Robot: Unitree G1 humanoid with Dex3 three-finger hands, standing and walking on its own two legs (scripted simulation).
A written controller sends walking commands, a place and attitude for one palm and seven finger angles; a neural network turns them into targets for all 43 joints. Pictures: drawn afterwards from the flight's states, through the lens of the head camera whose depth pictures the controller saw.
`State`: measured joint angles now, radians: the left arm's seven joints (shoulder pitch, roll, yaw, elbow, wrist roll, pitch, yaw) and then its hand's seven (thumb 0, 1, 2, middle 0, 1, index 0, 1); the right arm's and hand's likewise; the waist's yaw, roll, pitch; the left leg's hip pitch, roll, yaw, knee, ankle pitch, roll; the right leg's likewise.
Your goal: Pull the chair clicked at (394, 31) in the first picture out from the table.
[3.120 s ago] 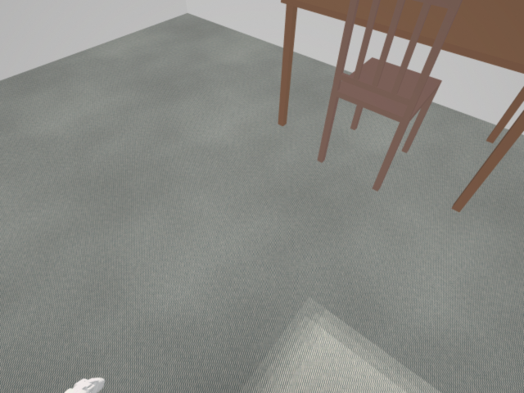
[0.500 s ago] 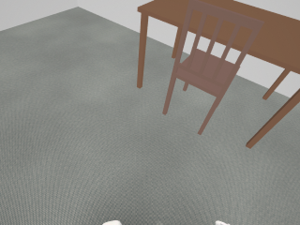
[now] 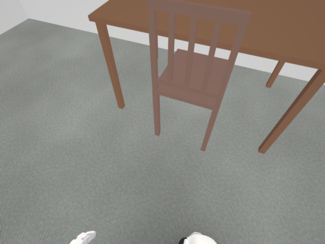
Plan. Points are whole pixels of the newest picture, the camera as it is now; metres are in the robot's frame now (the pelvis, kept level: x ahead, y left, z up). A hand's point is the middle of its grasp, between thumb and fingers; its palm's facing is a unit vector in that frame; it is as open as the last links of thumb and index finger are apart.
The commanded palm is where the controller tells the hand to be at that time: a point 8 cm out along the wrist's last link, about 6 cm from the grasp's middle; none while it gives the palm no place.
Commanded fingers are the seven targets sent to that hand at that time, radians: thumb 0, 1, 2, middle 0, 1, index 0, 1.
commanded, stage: turn to face it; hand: left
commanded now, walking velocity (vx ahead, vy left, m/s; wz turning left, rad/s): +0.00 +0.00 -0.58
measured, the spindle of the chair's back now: (190, 56) +0.84 -0.10 -0.04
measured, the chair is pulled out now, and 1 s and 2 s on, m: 0.00 0.00 0.00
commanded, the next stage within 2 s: take the last steps up to it in 0.62 s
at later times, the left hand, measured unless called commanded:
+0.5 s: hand (88, 226) +0.19 +0.22 -0.16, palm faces -0.11 -0.98 -0.17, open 7.4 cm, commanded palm none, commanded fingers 0.00 0.90 0.90 -0.20 -0.30 -0.20 -0.30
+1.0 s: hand (111, 205) +0.24 +0.16 -0.14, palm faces -0.32 -0.92 -0.22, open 7.3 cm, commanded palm none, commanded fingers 0.00 0.90 0.90 -0.20 -0.30 -0.20 -0.30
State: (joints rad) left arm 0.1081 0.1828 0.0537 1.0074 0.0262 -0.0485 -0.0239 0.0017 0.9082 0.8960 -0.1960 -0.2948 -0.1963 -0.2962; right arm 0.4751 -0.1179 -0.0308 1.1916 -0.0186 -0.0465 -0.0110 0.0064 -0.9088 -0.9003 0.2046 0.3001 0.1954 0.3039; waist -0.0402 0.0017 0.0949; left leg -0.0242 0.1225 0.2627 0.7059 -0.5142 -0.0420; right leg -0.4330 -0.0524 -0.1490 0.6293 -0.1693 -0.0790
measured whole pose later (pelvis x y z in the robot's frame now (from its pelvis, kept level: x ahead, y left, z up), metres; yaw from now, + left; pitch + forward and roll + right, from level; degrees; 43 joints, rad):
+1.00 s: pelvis +0.13 +0.01 +0.02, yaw -21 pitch +0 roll +0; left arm 0.25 0.16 0.04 1.01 0.02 -0.02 0.01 0.00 0.92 0.90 -0.20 -0.30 -0.20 -0.30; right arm 0.32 -0.21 -0.06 1.08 -0.03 0.04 0.01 0.01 -0.91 -0.90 0.20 0.30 0.19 0.30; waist -0.03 0.04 0.01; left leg -0.45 0.10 0.10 0.97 -0.40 -0.03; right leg -0.12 0.00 -0.08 0.44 -0.32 -0.03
